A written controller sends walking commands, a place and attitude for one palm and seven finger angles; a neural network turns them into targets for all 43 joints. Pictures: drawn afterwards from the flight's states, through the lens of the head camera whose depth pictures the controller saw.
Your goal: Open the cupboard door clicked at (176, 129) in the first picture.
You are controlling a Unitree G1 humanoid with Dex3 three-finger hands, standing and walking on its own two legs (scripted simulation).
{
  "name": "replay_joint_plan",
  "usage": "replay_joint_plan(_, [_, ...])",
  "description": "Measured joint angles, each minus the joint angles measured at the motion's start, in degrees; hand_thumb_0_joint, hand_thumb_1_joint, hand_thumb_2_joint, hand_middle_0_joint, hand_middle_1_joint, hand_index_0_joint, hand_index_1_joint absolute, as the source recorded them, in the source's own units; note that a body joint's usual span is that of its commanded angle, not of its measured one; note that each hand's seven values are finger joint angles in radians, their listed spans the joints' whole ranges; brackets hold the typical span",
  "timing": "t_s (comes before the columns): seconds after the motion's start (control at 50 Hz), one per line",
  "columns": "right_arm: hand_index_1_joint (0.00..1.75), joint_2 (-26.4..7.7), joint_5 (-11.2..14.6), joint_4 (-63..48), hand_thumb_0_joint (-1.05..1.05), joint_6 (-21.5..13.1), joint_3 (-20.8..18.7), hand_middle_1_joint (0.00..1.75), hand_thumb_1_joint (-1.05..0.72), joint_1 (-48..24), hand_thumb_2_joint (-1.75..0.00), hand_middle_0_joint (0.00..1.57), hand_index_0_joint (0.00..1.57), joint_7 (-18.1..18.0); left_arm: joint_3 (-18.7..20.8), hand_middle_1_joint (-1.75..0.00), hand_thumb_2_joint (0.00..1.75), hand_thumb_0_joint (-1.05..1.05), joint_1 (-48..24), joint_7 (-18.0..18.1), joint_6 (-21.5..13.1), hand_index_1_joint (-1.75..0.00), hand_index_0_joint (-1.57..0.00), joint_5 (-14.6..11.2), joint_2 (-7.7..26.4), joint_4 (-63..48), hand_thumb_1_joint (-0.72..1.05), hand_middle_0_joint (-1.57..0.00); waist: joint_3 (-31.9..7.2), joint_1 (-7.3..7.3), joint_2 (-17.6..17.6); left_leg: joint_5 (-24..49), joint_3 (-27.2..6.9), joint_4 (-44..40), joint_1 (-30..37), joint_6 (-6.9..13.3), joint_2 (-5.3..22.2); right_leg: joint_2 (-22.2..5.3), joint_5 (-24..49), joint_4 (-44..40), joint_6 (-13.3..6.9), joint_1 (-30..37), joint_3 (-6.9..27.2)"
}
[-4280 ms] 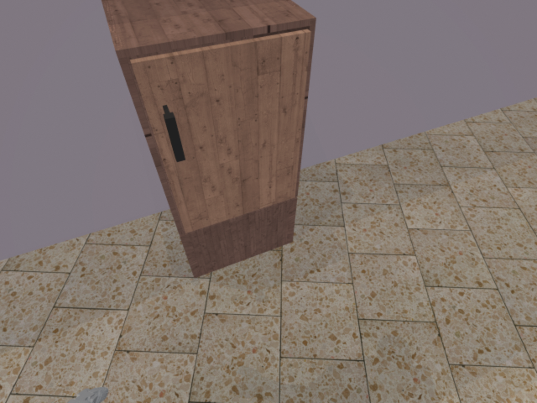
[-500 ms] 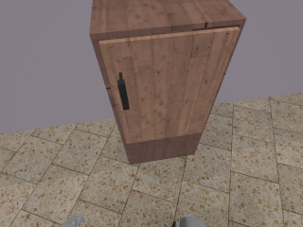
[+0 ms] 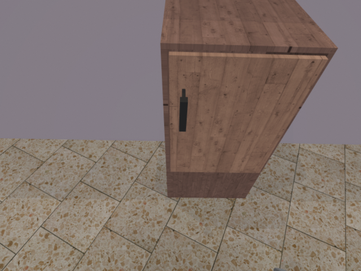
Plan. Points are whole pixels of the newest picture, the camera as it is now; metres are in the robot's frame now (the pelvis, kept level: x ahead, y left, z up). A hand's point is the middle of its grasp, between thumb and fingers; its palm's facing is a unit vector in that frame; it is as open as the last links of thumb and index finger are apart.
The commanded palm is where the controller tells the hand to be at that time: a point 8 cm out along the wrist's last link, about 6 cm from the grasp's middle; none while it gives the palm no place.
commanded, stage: come to a stop and stand still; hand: left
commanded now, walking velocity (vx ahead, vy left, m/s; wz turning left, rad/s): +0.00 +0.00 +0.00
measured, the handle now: (183, 110) +0.56 +0.05 +0.00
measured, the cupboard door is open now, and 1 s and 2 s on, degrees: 0 0 0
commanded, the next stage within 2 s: look again from close up in 0.94 s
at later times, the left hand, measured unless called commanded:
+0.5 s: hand out of the picture -0.04 +0.21 -0.16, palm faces +0.02 -0.98 -0.21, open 7.3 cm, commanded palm none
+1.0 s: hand out of the picture -0.09 +0.17 -0.16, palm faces +0.04 -0.99 -0.13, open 7.3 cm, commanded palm none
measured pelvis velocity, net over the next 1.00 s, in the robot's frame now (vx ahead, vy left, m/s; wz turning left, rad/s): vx -0.06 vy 0.03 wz -0.01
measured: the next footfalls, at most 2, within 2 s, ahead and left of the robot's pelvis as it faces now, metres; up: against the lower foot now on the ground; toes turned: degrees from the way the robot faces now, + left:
left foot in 0.02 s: +0.01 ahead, +0.13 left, +0.00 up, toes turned +2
right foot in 0.36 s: -0.04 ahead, -0.07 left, +0.00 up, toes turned -2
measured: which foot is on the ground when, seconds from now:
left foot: up 0.00-0.00, down 0.02-1.00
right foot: down 0.00-0.02, up 0.04-0.34, down 0.36-1.00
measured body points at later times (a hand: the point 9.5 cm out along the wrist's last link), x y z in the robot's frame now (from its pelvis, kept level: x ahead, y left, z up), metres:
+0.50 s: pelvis -0.04 +0.04 +0.02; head -0.04 +0.02 +0.47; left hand -0.04 +0.26 -0.14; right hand -0.05 -0.17 -0.15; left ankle -0.03 +0.13 -0.73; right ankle -0.08 -0.07 -0.73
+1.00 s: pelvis -0.06 +0.03 +0.02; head -0.04 +0.03 +0.47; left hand -0.09 +0.22 -0.15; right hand -0.10 -0.18 -0.14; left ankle -0.03 +0.13 -0.73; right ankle -0.08 -0.07 -0.73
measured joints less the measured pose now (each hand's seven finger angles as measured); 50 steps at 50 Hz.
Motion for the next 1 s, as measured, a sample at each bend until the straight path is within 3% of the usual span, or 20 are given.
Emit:
replay_joint_plan(0.04, [0.30,0.7,-0.1,0.3,0.00,-0.9,0.4,0.30,-0.91,1.5,-0.90,0.20,0.20,-0.1,0.2,-0.30,0.90,0.00,1.0,-0.2,0.7,-0.30,-0.20,-0.6,0.8,0.5,0.91,-0.21,-0.7,-0.27,-0.7,-0.5,0.2,-6.7,3.1,1.0,-0.3,-0.2,-3.6,3.6,0.9,-2.2,0.8])
replay_joint_plan(0.1, [0.30,2.8,-0.6,1.3,0.00,-0.4,1.7,0.30,-0.91,4.1,-0.90,0.20,0.20,-0.7,0.7,-0.30,0.90,0.00,2.3,-0.3,2.0,-0.30,-0.20,-1.0,1.4,1.9,0.91,-0.20,-1.1,-0.43,-2.0,2.3,0.5,-8.0,3.5,2.7,-1.1,2.7,-14.8,12.9,1.3,-4.2,6.7])
replay_joint_plan(0.2, [0.30,4.0,-0.3,4.0,0.01,-0.5,2.7,0.30,-0.92,7.3,-0.90,0.21,0.20,-1.9,0.4,-0.30,0.90,0.01,5.0,-0.6,1.4,-0.30,-0.20,-1.0,0.6,3.8,0.91,-0.20,-2.0,-0.50,-1.9,7.4,0.9,-15.2,5.2,4.0,-2.2,6.0,-14.4,24.1,1.8,-3.1,10.2])
replay_joint_plan(0.26, [0.30,4.2,0.0,5.2,0.01,-1.2,2.8,0.30,-0.92,8.2,-0.90,0.21,0.20,-2.3,-0.4,-0.30,0.90,0.01,6.3,-0.5,1.0,-0.30,-0.20,-1.2,-0.2,5.3,0.91,-0.20,-2.2,-0.86,-2.0,9.0,1.7,-17.6,5.6,4.7,-3.3,5.7,-15.5,19.5,2.2,1.8,9.5])
replay_joint_plan(0.34, [0.30,4.3,0.2,6.6,0.01,-2.1,2.7,0.30,-0.92,8.9,-0.90,0.21,0.20,-2.5,-1.7,-0.30,0.90,0.01,6.4,-0.3,0.5,-0.30,-0.20,-1.6,-2.0,7.2,0.91,-0.20,-2.3,-1.91,-1.5,9.7,2.7,-18.1,5.1,5.0,-4.4,5.2,-15.0,4.4,2.0,10.5,8.1])
replay_joint_plan(0.4, [0.30,3.8,0.8,8.5,0.01,-2.3,2.6,0.30,-0.92,9.1,-0.90,0.21,0.20,-2.5,-2.6,-0.30,0.90,0.01,5.6,0.1,-0.9,-0.30,-0.20,-1.7,-3.9,8.7,0.91,-0.20,-2.2,-2.19,0.4,9.2,3.1,-16.5,4.3,4.6,-4.1,5.8,-12.0,-4.9,-0.1,15.1,7.9])
replay_joint_plan(0.46, [0.30,3.7,0.9,9.8,0.01,-2.3,2.7,0.30,-0.92,9.6,-0.90,0.20,0.20,-2.3,-3.5,-0.30,0.90,0.01,5.1,0.2,-2.0,-0.30,-0.20,-1.8,-5.5,9.3,0.91,-0.20,-2.4,-3.09,2.3,10.6,2.6,-18.2,5.4,4.5,-3.6,6.4,-10.3,-6.3,-0.5,16.0,7.5])
replay_joint_plan(0.54, [0.30,4.8,0.8,11.5,0.01,-2.4,3.3,0.30,-0.92,10.3,-0.90,0.20,0.20,-2.0,-3.7,-0.30,0.90,0.02,5.0,0.7,-2.3,-0.30,-0.20,-1.9,-5.3,9.9,0.93,-0.20,-2.8,-3.38,2.0,11.6,2.7,-19.7,6.7,3.9,-3.2,6.8,-9.5,-7.0,-0.8,16.9,7.6])
replay_joint_plan(1.0, [0.30,5.7,0.5,13.2,0.01,-2.3,3.3,0.30,-0.91,11.9,-0.90,0.20,0.20,-2.3,-4.1,-0.30,0.90,0.00,8.5,0.1,-2.5,-0.30,-0.20,-2.1,-7.0,10.8,0.91,-0.20,-1.8,-2.75,0.0,12.7,2.0,-19.1,4.3,3.2,-1.9,8.1,-7.7,-8.1,-1.6,15.3,6.9])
